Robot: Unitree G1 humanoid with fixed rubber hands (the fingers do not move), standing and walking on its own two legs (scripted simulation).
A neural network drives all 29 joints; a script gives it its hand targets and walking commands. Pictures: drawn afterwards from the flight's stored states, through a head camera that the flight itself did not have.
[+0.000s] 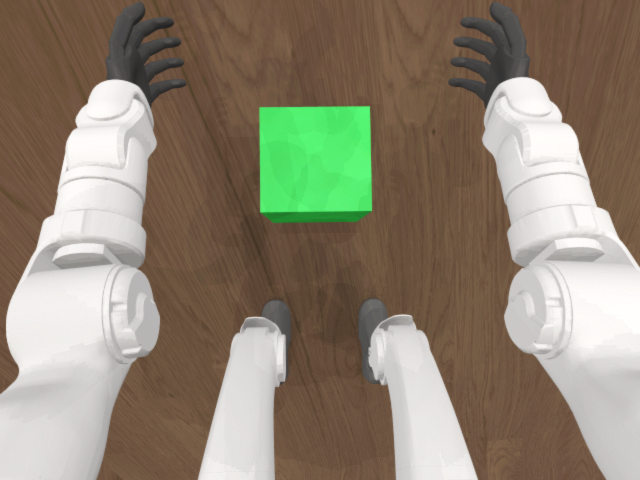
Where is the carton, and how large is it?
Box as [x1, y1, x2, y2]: [259, 106, 371, 222]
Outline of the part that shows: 369,106 259,107 260,212 273,222 356,221 371,210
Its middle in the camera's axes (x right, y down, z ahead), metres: -0.01 -0.14 +0.85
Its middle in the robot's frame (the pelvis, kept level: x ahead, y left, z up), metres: +0.53 +0.02 -0.52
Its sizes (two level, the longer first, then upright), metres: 0.210 0.200 0.250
